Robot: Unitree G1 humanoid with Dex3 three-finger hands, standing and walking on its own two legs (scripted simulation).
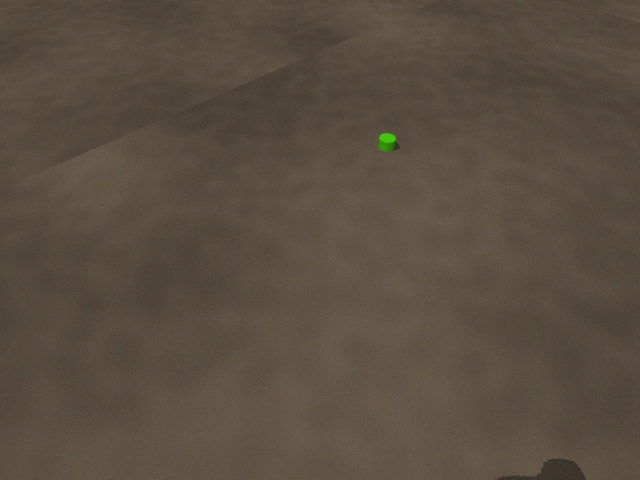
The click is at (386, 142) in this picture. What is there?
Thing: low tin
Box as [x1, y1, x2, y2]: [378, 133, 395, 151]
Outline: 381,134 379,136 378,147 385,151 391,150 394,145 395,137 389,133
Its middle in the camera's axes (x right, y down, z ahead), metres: +0.34 -0.50 +2.08
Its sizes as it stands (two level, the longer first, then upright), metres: 0.087 0.087 0.057
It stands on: the floor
